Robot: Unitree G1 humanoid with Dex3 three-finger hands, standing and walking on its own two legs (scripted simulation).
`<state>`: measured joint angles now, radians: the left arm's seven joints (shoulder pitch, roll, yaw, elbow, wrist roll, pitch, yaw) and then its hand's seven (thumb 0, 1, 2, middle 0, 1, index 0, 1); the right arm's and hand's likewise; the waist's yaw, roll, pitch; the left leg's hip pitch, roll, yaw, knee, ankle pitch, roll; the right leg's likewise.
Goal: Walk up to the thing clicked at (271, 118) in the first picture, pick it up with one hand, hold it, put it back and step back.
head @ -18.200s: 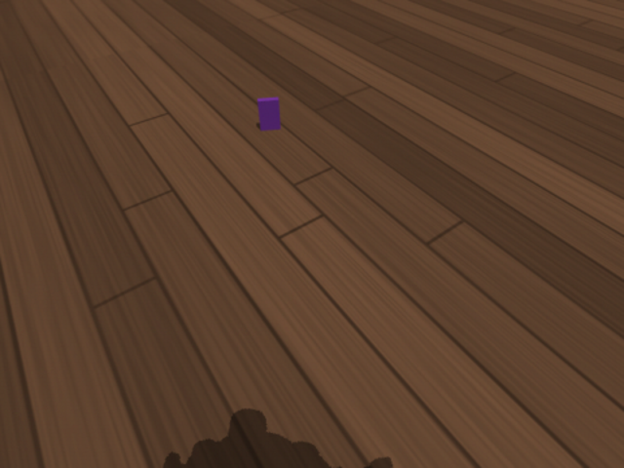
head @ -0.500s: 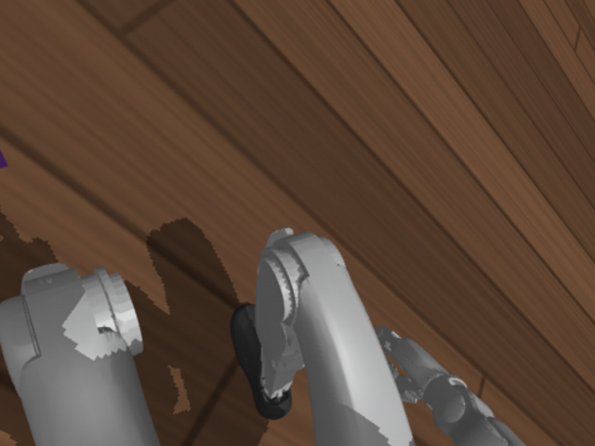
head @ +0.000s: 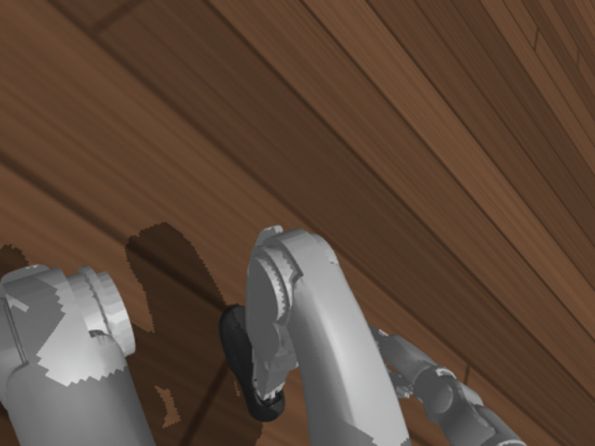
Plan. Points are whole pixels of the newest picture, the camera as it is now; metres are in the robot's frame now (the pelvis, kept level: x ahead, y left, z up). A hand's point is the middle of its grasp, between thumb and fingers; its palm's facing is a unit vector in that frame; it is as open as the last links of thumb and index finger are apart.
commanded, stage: close in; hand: left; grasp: from the side
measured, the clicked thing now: out of the picture +0.47 +0.33 -0.19
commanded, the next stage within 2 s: rest palm in 0.30 s
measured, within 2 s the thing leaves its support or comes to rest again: neither
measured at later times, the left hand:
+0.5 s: hand out of the picture +0.43 +0.34 -0.15, palm faces +0.50 -0.87 +0.04, open 17.6 cm
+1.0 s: hand out of the picture +0.45 +0.34 -0.16, palm faces +0.50 -0.87 +0.01, open 17.2 cm
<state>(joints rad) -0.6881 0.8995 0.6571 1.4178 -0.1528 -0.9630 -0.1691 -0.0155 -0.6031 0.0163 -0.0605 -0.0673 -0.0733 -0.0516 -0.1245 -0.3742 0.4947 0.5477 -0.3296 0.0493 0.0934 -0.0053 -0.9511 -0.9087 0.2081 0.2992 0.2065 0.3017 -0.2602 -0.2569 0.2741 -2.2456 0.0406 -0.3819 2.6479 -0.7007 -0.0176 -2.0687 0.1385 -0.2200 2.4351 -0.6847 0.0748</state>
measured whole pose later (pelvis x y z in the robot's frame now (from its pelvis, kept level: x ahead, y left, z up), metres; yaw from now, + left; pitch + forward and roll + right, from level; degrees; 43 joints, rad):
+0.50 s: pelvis +0.00 +0.00 +0.00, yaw +0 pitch +14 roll -17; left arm -0.71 0.88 0.59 1.45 -0.15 -1.02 -0.07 -0.01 -0.59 0.05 -0.05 -0.05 -0.06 -0.04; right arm -0.15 -0.36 0.51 0.54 -0.34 0.07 0.12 -0.01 -0.94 -0.91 0.21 0.30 0.21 0.30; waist -0.26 -0.26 0.27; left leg -2.24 0.04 -0.39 2.65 -0.70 -0.02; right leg -2.07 0.13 -0.23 2.44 -0.68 0.08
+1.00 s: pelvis +0.00 +0.00 +0.00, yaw -1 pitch +14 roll -18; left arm -0.77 0.94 0.54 1.50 -0.11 -1.02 -0.02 -0.01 -0.49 0.12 -0.05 -0.05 -0.05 -0.04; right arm -0.17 -0.35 0.54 0.53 -0.35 0.09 0.11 -0.01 -0.91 -0.90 0.21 0.30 0.21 0.30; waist -0.26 -0.28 0.29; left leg -2.24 0.04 -0.40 2.65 -0.71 -0.01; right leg -2.05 0.14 -0.24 2.41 -0.68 0.07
